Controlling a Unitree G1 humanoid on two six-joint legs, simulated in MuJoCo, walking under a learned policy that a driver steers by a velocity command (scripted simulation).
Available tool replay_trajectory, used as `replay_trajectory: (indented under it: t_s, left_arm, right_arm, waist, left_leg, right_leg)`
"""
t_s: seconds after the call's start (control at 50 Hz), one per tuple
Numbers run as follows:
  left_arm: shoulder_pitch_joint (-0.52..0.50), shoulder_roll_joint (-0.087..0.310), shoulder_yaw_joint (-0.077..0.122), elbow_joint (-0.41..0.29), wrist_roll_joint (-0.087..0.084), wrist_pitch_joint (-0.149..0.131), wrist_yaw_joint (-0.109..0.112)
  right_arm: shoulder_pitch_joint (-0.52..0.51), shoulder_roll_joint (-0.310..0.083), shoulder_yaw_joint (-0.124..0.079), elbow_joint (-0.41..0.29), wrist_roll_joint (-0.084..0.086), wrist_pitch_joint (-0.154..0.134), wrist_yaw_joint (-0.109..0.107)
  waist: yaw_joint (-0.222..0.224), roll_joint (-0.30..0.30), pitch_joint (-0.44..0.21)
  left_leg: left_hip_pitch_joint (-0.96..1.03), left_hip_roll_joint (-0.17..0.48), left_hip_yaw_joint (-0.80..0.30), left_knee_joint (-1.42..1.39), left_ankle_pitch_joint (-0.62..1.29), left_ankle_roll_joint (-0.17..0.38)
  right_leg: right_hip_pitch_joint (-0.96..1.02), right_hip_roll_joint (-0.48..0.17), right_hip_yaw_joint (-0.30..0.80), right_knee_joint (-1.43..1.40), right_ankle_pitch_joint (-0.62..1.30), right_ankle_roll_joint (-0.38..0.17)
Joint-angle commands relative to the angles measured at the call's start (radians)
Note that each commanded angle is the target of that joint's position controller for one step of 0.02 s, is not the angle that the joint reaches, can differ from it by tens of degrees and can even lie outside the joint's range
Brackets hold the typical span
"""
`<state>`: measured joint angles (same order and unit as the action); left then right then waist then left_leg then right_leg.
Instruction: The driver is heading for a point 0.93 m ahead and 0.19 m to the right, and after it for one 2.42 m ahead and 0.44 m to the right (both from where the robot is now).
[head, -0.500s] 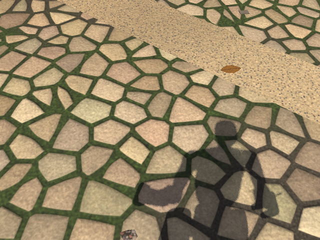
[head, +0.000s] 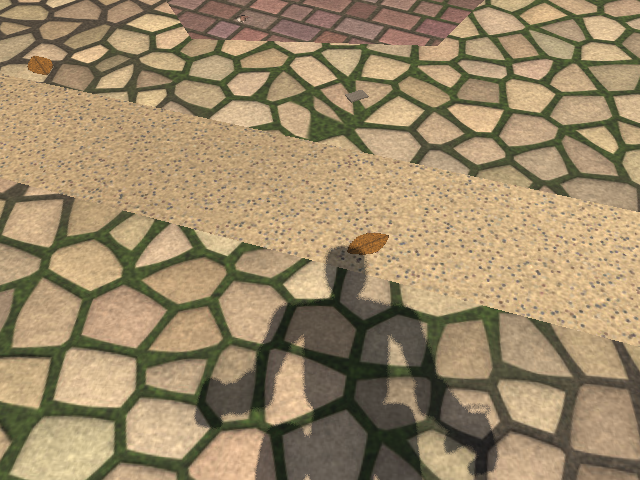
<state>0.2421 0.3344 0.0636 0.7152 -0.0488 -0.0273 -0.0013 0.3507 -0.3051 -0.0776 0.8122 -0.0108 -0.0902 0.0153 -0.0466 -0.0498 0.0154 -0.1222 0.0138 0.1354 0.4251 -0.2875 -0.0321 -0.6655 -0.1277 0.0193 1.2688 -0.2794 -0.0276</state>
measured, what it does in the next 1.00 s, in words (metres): walks ahead, turning right: right foot, then left foot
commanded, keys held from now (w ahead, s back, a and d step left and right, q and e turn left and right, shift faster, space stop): w+e+shift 0.48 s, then w+shift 0.02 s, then w+q+shift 0.50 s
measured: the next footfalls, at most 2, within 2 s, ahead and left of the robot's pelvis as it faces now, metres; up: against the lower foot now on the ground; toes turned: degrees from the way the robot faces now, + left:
right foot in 0.22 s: +0.40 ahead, -0.12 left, +0.00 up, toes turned -16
left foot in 0.70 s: +0.87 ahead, -0.14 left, +0.00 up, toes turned -31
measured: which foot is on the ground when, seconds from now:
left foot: down 0.00-0.24, up 0.26-0.68, down 0.70-1.00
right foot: up 0.00-0.20, down 0.22-0.72, up 0.74-1.00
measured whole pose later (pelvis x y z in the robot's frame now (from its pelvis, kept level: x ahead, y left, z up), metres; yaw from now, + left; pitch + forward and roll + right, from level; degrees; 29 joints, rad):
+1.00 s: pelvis +0.89 -0.22 +0.01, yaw -18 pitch +0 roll +0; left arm -0.02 0.26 0.01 0.61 0.02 -0.15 -0.02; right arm 0.57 -0.22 -0.04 0.83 0.03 -0.08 0.01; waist -0.13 -0.02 0.04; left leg 0.01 -0.15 -0.19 0.30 -0.27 0.11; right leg -0.66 -0.04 0.15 0.70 -0.04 0.01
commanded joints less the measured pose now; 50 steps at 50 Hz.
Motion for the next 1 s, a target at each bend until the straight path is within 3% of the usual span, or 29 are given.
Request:
replay_trajectory:
  t_s: [0.02, 0.1, 0.14, 0.18, 0.2, 0.22, 0.24, 0.26, 0.28, 0.3, 0.32, 0.34, 0.38, 0.46, 0.52, 0.58, 0.62, 0.64, 0.68, 0.7, 0.72, 0.74, 0.76, 0.78, 0.8, 0.84, 0.88, 0.94, 1.0]
  left_arm:
    - [0.026, -0.043, -0.019, -0.078, 0.015, 0.019, -0.014]
    - [-0.102, -0.007, -0.018, -0.106, 0.022, 0.005, -0.054]
    - [-0.118, 0.029, -0.004, -0.120, 0.016, 0.001, -0.067]
    - [-0.013, 0.100, 0.028, -0.108, -0.002, 0.013, -0.064]
    - [0.137, 0.151, 0.054, -0.078, -0.006, 0.024, -0.060]
    - [0.378, 0.224, 0.095, -0.008, -0.001, 0.035, -0.049]
    - [0.396, 0.269, 0.113, 0.024, -0.008, 0.050, -0.030]
    - [0.233, 0.310, 0.079, -0.050, 0.020, 0.019, -0.039]
    - [0.202, 0.196, 0.061, -0.109, 0.029, -0.006, -0.048]
    - [0.215, 0.176, 0.058, -0.090, 0.044, -0.036, -0.053]
    - [0.179, 0.154, 0.050, -0.081, 0.045, -0.058, -0.058]
    - [0.114, 0.154, 0.048, -0.089, 0.045, -0.066, -0.054]
    - [0.059, 0.113, 0.033, -0.106, 0.041, -0.065, -0.035]
    - [0.124, 0.079, 0.022, -0.075, 0.018, -0.059, 0.009]
    - [0.153, 0.080, 0.024, -0.043, 0.021, -0.046, 0.020]
    - [0.211, 0.052, 0.018, 0.010, 0.017, -0.053, 0.020]
    - [0.220, 0.076, 0.028, 0.036, 0.027, -0.043, 0.023]
    - [0.211, 0.089, 0.029, 0.040, 0.036, -0.038, 0.022]
    - [0.153, 0.132, 0.038, 0.040, 0.083, -0.022, 0.015]
    - [0.075, 0.125, 0.029, 0.017, 0.095, -0.018, 0.017]
    - [0.242, -0.024, -0.007, -0.003, 0.088, -0.034, 0.010]
    - [0.276, -0.019, -0.028, 0.001, 0.039, -0.062, -0.006]
    - [0.128, 0.060, -0.018, -0.031, 0.008, -0.087, -0.013]
    - [-0.046, 0.079, -0.022, -0.068, 0.027, -0.108, -0.016]
    - [-0.106, 0.055, -0.024, -0.090, 0.043, -0.124, -0.016]
    - [-0.098, 0.035, -0.023, -0.086, 0.065, -0.129, -0.017]
    - [-0.099, 0.032, -0.024, -0.092, 0.071, -0.125, -0.011]
    - [-0.275, 0.003, -0.037, -0.158, 0.072, -0.130, -0.013]
    - [-0.392, -0.034, -0.041, -0.202, 0.071, -0.141, -0.026]
  right_arm:
    - [-0.190, -0.054, -0.006, -0.087, 0.003, -0.033, -0.012]
    - [-0.161, -0.138, -0.025, -0.076, 0.006, -0.033, -0.025]
    - [-0.145, -0.205, -0.039, -0.075, 0.010, -0.022, -0.022]
    - [-0.140, -0.269, -0.056, -0.083, 0.023, 0.009, -0.023]
    - [-0.160, -0.286, -0.061, -0.091, 0.028, 0.024, -0.023]
    - [-0.194, -0.271, -0.054, -0.103, 0.028, 0.026, -0.024]
    - [-0.226, -0.126, -0.014, -0.112, 0.031, 0.001, -0.023]
    - [-0.005, 0.017, 0.037, -0.199, 0.026, -0.053, -0.002]
    - [-0.129, -0.115, 0.029, -0.220, 0.039, -0.090, 0.005]
    - [-0.246, -0.145, 0.015, -0.246, 0.068, -0.097, 0.001]
    - [-0.256, -0.120, 0.022, -0.233, 0.046, -0.092, -0.015]
    - [-0.234, -0.105, 0.023, -0.221, 0.020, -0.082, -0.020]
    - [-0.205, -0.110, 0.012, -0.201, 0.003, -0.050, -0.016]
    - [-0.413, -0.046, 0.028, -0.263, -0.011, -0.035, -0.016]
    - [-0.491, -0.002, 0.038, -0.292, 0.002, -0.043, 0.003]
    - [-0.520, -0.035, 0.025, -0.302, 0.027, -0.052, 0.016]
    - [-0.508, -0.061, 0.017, -0.305, 0.041, -0.051, 0.020]
    - [-0.453, -0.093, 0.001, -0.294, 0.041, -0.051, 0.020]
    - [-0.203, -0.163, -0.038, -0.240, 0.060, -0.037, 0.004]
    - [0.066, -0.173, -0.038, -0.179, 0.057, -0.019, -0.001]
    - [0.162, -0.246, -0.045, -0.147, 0.031, -0.019, 0.011]
    - [0.199, -0.190, -0.037, -0.111, 0.031, -0.026, 0.031]
    - [0.111, -0.106, -0.022, -0.133, 0.021, -0.025, 0.021]
    - [0.076, -0.093, -0.016, -0.140, 0.011, -0.021, 0.024]
    - [0.058, -0.105, -0.016, -0.136, 0.004, -0.026, 0.032]
    - [0.030, -0.061, 0.002, -0.128, 0.009, -0.028, 0.032]
    - [0.040, -0.063, 0.003, -0.117, 0.038, -0.025, 0.023]
    - [0.082, -0.083, -0.002, -0.099, 0.046, -0.019, -0.006]
    - [0.129, -0.087, -0.006, -0.072, 0.048, -0.007, -0.020]
  waist:
    - [0.097, 0.123, 0.109]
    - [0.068, 0.021, 0.133]
    - [0.083, 0.047, 0.107]
    - [0.163, 0.130, 0.016]
    - [0.248, 0.162, -0.060]
    - [0.363, 0.125, -0.166]
    - [0.345, -0.164, -0.062]
    - [0.060, -0.432, -0.237]
    - [0.144, -0.200, -0.287]
    - [0.136, -0.051, -0.099]
    - [0.086, 0.105, -0.065]
    - [0.038, 0.102, -0.027]
    - [0.000, 0.077, 0.014]
    - [0.075, 0.071, 0.094]
    - [0.135, 0.004, 0.077]
    - [0.179, -0.047, 0.086]
    - [0.164, -0.084, 0.098]
    - [0.130, -0.077, 0.064]
    - [-0.020, -0.113, -0.102]
    - [-0.160, -0.077, -0.224]
    - [-0.045, 0.336, -0.376]
    - [-0.036, 0.505, -0.374]
    - [-0.055, 0.310, -0.200]
    - [-0.070, 0.101, -0.092]
    - [-0.033, 0.031, -0.042]
    - [0.034, 0.052, -0.014]
    - [0.057, 0.078, 0.028]
    - [0.013, 0.065, 0.113]
    - [-0.035, 0.093, 0.115]
  left_leg:
    - [-0.078, 0.280, -0.128, -0.301, 0.186, 0.171]
    - [-0.021, 0.203, 0.084, -0.351, 0.285, 0.123]
    - [0.079, 0.215, 0.120, -0.294, 0.632, 0.108]
    - [0.202, 0.234, 0.133, -0.065, 1.169, 0.097]
    - [0.168, 0.244, 0.125, 0.155, 1.307, 0.098]
    - [0.001, 0.221, 0.100, 0.481, 1.242, 0.083]
    - [-0.286, 0.002, 0.088, 1.003, 0.272, 0.023]
    - [-0.668, -0.122, -0.165, 1.263, -0.304, 0.016]
    - [-0.687, -0.063, -0.306, 1.197, -0.188, 0.075]
    - [-0.719, -0.044, -0.275, 1.096, -0.128, 0.092]
    - [-0.653, 0.012, -0.288, 0.979, -0.074, 0.099]
    - [-0.568, 0.037, -0.297, 0.896, -0.038, 0.082]
    - [-0.474, 0.063, -0.302, 0.778, -0.002, 0.046]
    - [-0.441, 0.030, -0.232, 0.413, 0.195, -0.032]
    - [-0.313, -0.008, -0.166, 0.176, 0.454, -0.049]
    - [-0.331, 0.022, -0.178, 0.080, 0.553, -0.016]
    - [-0.403, 0.030, -0.165, 0.053, 0.465, 0.029]
    - [-0.394, 0.001, -0.123, 0.055, 0.383, 0.052]
    - [-0.180, -0.068, -0.044, 0.115, 0.249, 0.113]
    - [0.161, -0.002, -0.130, 0.192, 0.202, 0.148]
    - [0.533, 0.167, -0.606, 0.154, -0.140, 0.312]
    - [0.605, 0.260, -1.090, -0.170, -0.470, 0.372]
    - [0.503, 0.269, -1.052, -0.201, -0.521, 0.334]
    - [0.323, 0.222, -0.912, -0.205, -0.323, 0.298]
    - [0.219, 0.181, -0.835, -0.204, -0.194, 0.309]
    - [0.115, 0.091, -0.687, -0.228, -0.029, 0.304]
    - [0.053, 0.086, -0.658, -0.242, 0.046, 0.330]
    - [-0.108, 0.058, -0.596, -0.291, 0.094, 0.314]
    - [-0.276, 0.016, -0.542, -0.296, 0.132, 0.253]
  right_leg:
    - [-0.111, -0.096, 0.091, -0.069, 0.129, 0.013]
    - [0.011, -0.030, -0.048, -0.371, 0.388, -0.040]
    - [0.108, 0.036, -0.124, -0.454, 0.386, -0.073]
    - [0.241, 0.133, -0.203, -0.436, 0.235, -0.108]
    - [0.424, 0.169, -0.212, -0.423, 0.148, -0.135]
    - [0.770, 0.191, -0.160, -0.480, 0.156, -0.178]
    - [0.888, 0.136, 0.025, -0.598, 0.188, -0.240]
    - [1.081, -0.059, 0.711, -0.843, -0.214, -0.452]
    - [1.031, -0.120, 0.895, -1.027, -0.495, -0.405]
    - [0.862, -0.115, 0.867, -1.095, -0.478, -0.352]
    - [0.737, -0.093, 0.793, -1.072, -0.389, -0.311]
    - [0.593, -0.051, 0.700, -1.028, -0.263, -0.308]
    - [0.451, 0.035, 0.537, -1.048, -0.143, -0.294]
    - [0.329, 0.109, 0.375, -1.068, 0.072, -0.268]
    - [0.290, 0.125, 0.287, -1.064, 0.074, -0.207]
    - [0.444, 0.055, 0.283, -1.054, 0.084, -0.190]
    - [0.617, -0.014, 0.268, -1.021, 0.293, -0.185]
    - [0.719, -0.027, 0.243, -0.975, 0.556, -0.170]
    - [0.808, -0.019, 0.168, -0.675, 1.106, -0.138]
    - [0.593, -0.007, 0.146, -0.350, 1.076, -0.120]
    - [0.207, 0.153, 0.094, 0.108, 0.283, -0.031]
    - [-0.027, 0.231, 0.126, 0.195, -0.166, -0.017]
    - [-0.120, 0.161, 0.158, 0.190, -0.102, -0.054]
    - [-0.072, 0.135, 0.143, 0.091, -0.045, -0.075]
    - [-0.051, 0.124, 0.140, 0.016, -0.036, -0.074]
    - [0.025, 0.091, 0.140, -0.137, 0.003, -0.056]
    - [0.012, 0.084, 0.120, -0.248, -0.016, -0.009]
    - [0.038, 0.104, 0.074, -0.494, 0.155, 0.046]
    - [0.266, 0.163, 0.043, -0.684, 0.437, 0.063]
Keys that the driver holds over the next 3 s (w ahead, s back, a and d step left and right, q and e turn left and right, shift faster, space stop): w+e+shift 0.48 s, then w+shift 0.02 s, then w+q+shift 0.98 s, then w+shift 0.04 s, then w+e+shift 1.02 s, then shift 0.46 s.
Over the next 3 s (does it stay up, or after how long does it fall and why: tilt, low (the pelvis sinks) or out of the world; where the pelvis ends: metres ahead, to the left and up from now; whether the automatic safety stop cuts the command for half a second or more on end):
stays up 2.51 -0.35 -0.01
